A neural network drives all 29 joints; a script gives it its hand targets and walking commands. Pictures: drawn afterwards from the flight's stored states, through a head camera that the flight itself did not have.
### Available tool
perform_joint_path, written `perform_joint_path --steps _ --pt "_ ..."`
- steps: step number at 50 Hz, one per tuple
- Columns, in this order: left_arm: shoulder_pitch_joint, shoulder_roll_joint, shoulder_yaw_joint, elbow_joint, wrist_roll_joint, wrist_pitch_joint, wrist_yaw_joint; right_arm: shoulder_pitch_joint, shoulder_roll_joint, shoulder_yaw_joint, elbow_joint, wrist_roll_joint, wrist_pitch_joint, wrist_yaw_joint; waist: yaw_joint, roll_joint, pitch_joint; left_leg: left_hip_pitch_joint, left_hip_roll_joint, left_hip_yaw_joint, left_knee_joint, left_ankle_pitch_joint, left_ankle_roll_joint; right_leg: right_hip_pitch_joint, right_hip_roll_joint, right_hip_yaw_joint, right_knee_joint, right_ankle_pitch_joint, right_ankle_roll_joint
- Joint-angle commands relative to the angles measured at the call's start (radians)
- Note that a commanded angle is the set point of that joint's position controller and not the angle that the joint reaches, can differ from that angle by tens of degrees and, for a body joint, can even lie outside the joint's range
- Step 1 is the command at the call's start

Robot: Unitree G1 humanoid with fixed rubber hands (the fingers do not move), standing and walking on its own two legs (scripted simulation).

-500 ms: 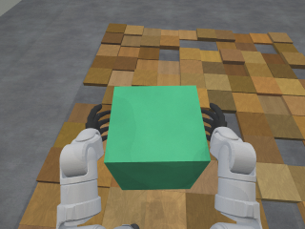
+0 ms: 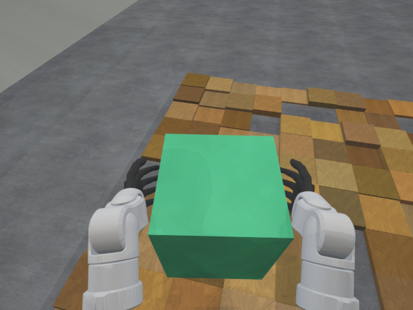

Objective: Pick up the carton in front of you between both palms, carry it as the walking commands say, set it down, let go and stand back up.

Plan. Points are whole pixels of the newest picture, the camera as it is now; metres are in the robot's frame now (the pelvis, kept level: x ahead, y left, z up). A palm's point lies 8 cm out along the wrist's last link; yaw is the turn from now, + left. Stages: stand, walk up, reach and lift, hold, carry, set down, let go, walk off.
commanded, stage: carry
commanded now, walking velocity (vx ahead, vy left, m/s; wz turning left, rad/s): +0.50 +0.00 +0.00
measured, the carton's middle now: (216, 211) +0.31 +0.03 +0.02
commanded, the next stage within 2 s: none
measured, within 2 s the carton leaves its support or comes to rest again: neither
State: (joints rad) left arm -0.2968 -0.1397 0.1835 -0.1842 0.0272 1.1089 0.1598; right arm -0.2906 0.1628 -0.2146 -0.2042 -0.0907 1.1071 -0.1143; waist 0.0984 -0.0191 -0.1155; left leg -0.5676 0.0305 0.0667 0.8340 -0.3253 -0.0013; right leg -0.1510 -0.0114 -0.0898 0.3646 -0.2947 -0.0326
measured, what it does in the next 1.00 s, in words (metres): walks ahead: left foot, then right foot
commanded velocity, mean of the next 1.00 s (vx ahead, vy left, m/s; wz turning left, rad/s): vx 0.50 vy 0.00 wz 0.00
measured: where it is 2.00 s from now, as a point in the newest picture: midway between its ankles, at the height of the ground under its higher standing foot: (224, 154)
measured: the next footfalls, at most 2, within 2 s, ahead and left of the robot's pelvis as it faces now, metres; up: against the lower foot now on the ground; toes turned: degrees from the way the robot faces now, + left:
left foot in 0.14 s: +0.26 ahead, +0.13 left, +0.00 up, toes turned +7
right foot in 0.66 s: +0.60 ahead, -0.01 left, -0.03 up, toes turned -2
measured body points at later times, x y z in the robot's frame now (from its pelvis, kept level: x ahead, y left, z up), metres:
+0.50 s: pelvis +0.30 +0.07 -0.01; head +0.33 +0.09 +0.44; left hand +0.66 +0.21 +0.11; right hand +0.64 -0.10 +0.12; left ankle +0.22 +0.12 -0.75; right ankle +0.41 -0.07 -0.70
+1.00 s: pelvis +0.65 +0.05 -0.04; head +0.69 +0.04 +0.41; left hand +0.95 +0.22 +0.03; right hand +0.98 -0.08 +0.03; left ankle +0.76 +0.19 -0.74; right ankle +0.56 -0.01 -0.78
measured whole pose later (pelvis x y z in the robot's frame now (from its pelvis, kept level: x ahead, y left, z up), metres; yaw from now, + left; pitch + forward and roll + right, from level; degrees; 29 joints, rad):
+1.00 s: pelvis +0.65 +0.05 -0.04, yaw +1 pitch +6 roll +2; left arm -0.26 -0.15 0.17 -0.25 0.03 1.07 0.15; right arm -0.25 0.15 -0.18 -0.28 -0.08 1.07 -0.11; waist 0.07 -0.01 -0.02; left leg -0.63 0.05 0.05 0.68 -0.17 -0.02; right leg -0.12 0.06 -0.07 0.33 -0.33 -0.10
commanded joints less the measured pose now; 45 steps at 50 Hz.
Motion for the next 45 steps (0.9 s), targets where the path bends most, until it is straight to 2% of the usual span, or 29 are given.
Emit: perform_joint_path --steps 1,4,5,6,7,8,9,10,11,12,13,14,15,16,19,22,26,28,30,32,33,34,35,36,37,38,40,43,45 --pt "-0.563 -0.78 -0.715 -0.126 -0.305 -0.009 -0.106 -0.413 0.729 0.594 -0.038 0.146 -0.006 0.001 -0.038 -0.126 -0.145 -0.043 -0.022 0.066 -0.208 0.104 -0.006 0.222 -0.212 0.181 -0.097 0.486 -0.104" --pt "-0.527 -0.732 -0.699 -0.141 -0.286 -0.003 -0.091 -0.434 0.692 0.623 -0.094 0.174 0.003 -0.006 -0.04 -0.182 -0.154 0.108 -0.056 0.119 -0.327 0.222 0.025 0.19 -0.194 0.092 -0.035 0.613 -0.067" --pt "-0.521 -0.711 -0.691 -0.143 -0.276 -0.001 -0.083 -0.45 0.673 0.628 -0.106 0.186 0.006 -0.009 -0.058 -0.177 -0.173 0.191 -0.072 0.137 -0.364 0.24 0.037 0.178 -0.19 0.057 0.027 0.698 -0.051" --pt "-0.519 -0.691 -0.683 -0.143 -0.267 0.002 -0.075 -0.453 0.652 0.629 -0.108 0.193 0.008 -0.012 -0.096 -0.159 -0.218 0.334 -0.097 0.17 -0.415 0.259 0.05 0.143 -0.167 -0.006 0.152 0.749 -0.028" --pt "-0.514 -0.67 -0.671 -0.139 -0.252 0.004 -0.066 -0.451 0.626 0.626 -0.103 0.198 0.011 -0.015 -0.132 -0.11 -0.302 0.547 -0.082 0.163 -0.39 0.211 0.062 0.043 -0.137 -0.052 0.33 0.648 -0.005" --pt "-0.525 -0.645 -0.654 -0.137 -0.239 0.006 -0.056 -0.445 0.601 0.622 -0.1 0.199 0.013 -0.018 -0.174 0.014 -0.38 0.718 0.104 -0.091 -0.391 -0.018 0.085 -0.123 -0.106 -0.053 0.603 0.333 0.024" --pt "-0.521 -0.642 -0.63 -0.132 -0.219 0.01 -0.046 -0.472 0.571 0.618 -0.094 0.206 0.011 -0.025 -0.142 0.247 -0.343 0.792 0.358 -0.609 -0.533 -0.011 0.164 -0.434 0.049 -0.014 0.815 -0.175 0.043" --pt "-0.556 -0.633 -0.61 -0.12 -0.213 0.01 -0.035 -0.522 0.575 0.623 -0.098 0.227 0.009 -0.028 -0.147 0.257 -0.349 0.817 0.378 -0.668 -0.526 0.034 0.25 -0.541 0.026 0.109 0.964 -0.209 0.0" --pt "-0.581 -0.646 -0.595 -0.112 -0.206 0.007 -0.027 -0.558 0.599 0.639 -0.104 0.252 0.001 -0.024 -0.153 0.195 -0.313 0.757 0.344 -0.572 -0.49 0.165 0.25 -0.581 -0.01 0.119 0.999 -0.182 -0.027" --pt "-0.612 -0.661 -0.583 -0.106 -0.199 0.0 -0.023 -0.613 0.627 0.653 -0.113 0.28 -0.009 -0.016 -0.158 0.109 -0.294 0.695 0.313 -0.469 -0.472 0.282 0.236 -0.576 -0.037 0.12 0.96 -0.133 -0.034" --pt "-0.63 -0.68 -0.573 -0.094 -0.188 -0.01 -0.02 -0.675 0.654 0.668 -0.128 0.308 -0.021 -0.006 -0.146 0.069 -0.285 0.628 0.289 -0.391 -0.486 0.285 0.206 -0.547 -0.064 0.126 0.894 -0.089 -0.028" --pt "-0.644 -0.686 -0.564 -0.083 -0.176 -0.021 -0.016 -0.718 0.67 0.679 -0.133 0.33 -0.031 0.003 -0.127 0.081 -0.285 0.579 0.264 -0.325 -0.516 0.264 0.178 -0.51 -0.076 0.114 0.83 -0.055 -0.022" --pt "-0.665 -0.685 -0.563 -0.087 -0.165 -0.029 -0.012 -0.761 0.684 0.685 -0.133 0.35 -0.042 0.009 -0.132 0.134 -0.298 0.568 0.263 -0.305 -0.519 0.285 0.188 -0.495 -0.067 0.093 0.801 -0.05 -0.017" --pt "-0.682 -0.681 -0.562 -0.079 -0.158 -0.037 -0.006 -0.775 0.683 0.682 -0.119 0.362 -0.048 0.012 -0.131 0.145 -0.301 0.576 0.255 -0.279 -0.52 0.314 0.194 -0.499 -0.062 0.082 0.774 -0.048 -0.013" --pt "-0.693 -0.645 -0.54 -0.056 -0.136 -0.048 0.015 -0.777 0.651 0.657 -0.081 0.369 -0.054 0.005 -0.141 0.124 -0.292 0.653 0.245 -0.222 -0.517 0.454 0.208 -0.575 -0.057 0.056 0.647 0.004 -0.008" --pt "-0.702 -0.611 -0.528 -0.049 -0.142 -0.038 0.026 -0.765 0.609 0.619 -0.054 0.356 -0.043 -0.011 -0.151 0.117 -0.268 0.711 0.202 -0.137 -0.495 0.624 0.19 -0.594 -0.044 0.021 0.495 0.113 -0.01" --pt "-0.72 -0.589 -0.509 -0.026 -0.154 -0.003 0.023 -0.734 0.571 0.562 0.004 0.309 -0.011 -0.031 -0.177 0.112 -0.205 0.753 0.132 -0.055 -0.464 0.722 0.165 -0.569 -0.004 -0.04 0.269 0.299 -0.019" --pt "-0.738 -0.586 -0.502 -0.015 -0.161 0.015 0.017 -0.741 0.567 0.542 0.028 0.288 0.004 -0.036 -0.182 0.117 -0.173 0.758 0.128 -0.04 -0.463 0.754 0.158 -0.506 0.011 -0.065 0.154 0.356 -0.026" --pt "-0.761 -0.591 -0.493 -0.008 -0.165 0.029 0.01 -0.761 0.576 0.535 0.037 0.276 0.016 -0.038 -0.156 0.142 -0.175 0.767 0.14 -0.023 -0.426 0.846 0.134 -0.395 0.019 -0.062 0.083 0.411 -0.046" --pt "-0.765 -0.593 -0.479 0.009 -0.163 0.038 0.006 -0.784 0.595 0.536 0.041 0.272 0.028 -0.038 -0.088 0.162 -0.236 0.739 0.126 0.027 -0.259 0.992 0.092 -0.18 0.065 -0.119 0.062 0.364 -0.057" --pt "-0.763 -0.603 -0.474 0.019 -0.162 0.039 0.004 -0.795 0.604 0.536 0.042 0.266 0.033 -0.038 -0.032 0.115 -0.297 0.66 0.095 0.087 -0.059 0.911 0.06 0.016 0.063 -0.127 0.022 0.359 -0.056" --pt "-0.749 -0.609 -0.468 0.024 -0.153 0.04 0.001 -0.819 0.608 0.534 0.038 0.261 0.037 -0.04 -0.009 0.014 -0.361 0.423 0.072 0.063 0.156 0.593 0.053 0.265 -0.054 0.018 0.139 0.386 -0.064" --pt "-0.761 -0.609 -0.47 0.045 -0.154 0.039 0.001 -0.807 0.624 0.531 0.044 0.245 0.043 -0.039 -0.033 -0.218 -0.409 0.142 -0.034 0.027 0.34 -0.07 0.043 0.462 -0.27 0.369 0.195 0.519 -0.15" --pt "-0.711 -0.628 -0.46 0.069 -0.159 0.038 -0.001 -0.819 0.618 0.537 0.048 0.241 0.049 -0.039 -0.011 -0.227 -0.352 -0.005 -0.103 -0.036 0.396 -0.22 0.041 0.448 -0.265 0.564 0.065 0.443 -0.178" --pt "-0.746 -0.643 -0.471 0.032 -0.171 0.033 -0.006 -0.805 0.668 0.543 0.06 0.248 0.048 -0.035 -0.008 -0.23 -0.353 -0.078 -0.103 -0.062 0.463 -0.203 0.044 0.429 -0.291 0.654 -0.005 0.374 -0.263" --pt "-0.772 -0.696 -0.504 0.003 -0.201 0.032 -0.021 -0.786 0.702 0.545 0.054 0.244 0.039 -0.034 -0.031 -0.15 -0.363 -0.116 -0.054 -0.091 0.491 -0.156 0.048 0.425 -0.295 0.584 -0.003 0.375 -0.264" --pt "-0.797 -0.819 -0.583 -0.047 -0.26 0.014 -0.06 -0.739 0.771 0.551 0.034 0.214 0.016 -0.025 -0.041 -0.06 -0.345 -0.097 -0.001 -0.092 0.362 -0.059 0.028 0.332 -0.24 0.423 -0.01 0.441 -0.211" --pt "-0.714 -0.907 -0.661 -0.099 -0.295 -0.014 -0.107 -0.6 0.838 0.595 -0.001 0.177 -0.021 -0.004 -0.039 -0.077 -0.354 -0.111 0.014 -0.065 0.202 0.007 -0.007 0.339 -0.212 0.322 -0.021 0.54 -0.185" --pt "-0.617 -0.919 -0.703 -0.126 -0.294 -0.028 -0.128 -0.497 0.85 0.634 -0.037 0.16 -0.042 0.009 -0.043 -0.07 -0.332 -0.139 0.01 -0.039 0.039 -0.017 -0.025 0.362 -0.213 0.288 -0.039 0.569 -0.187"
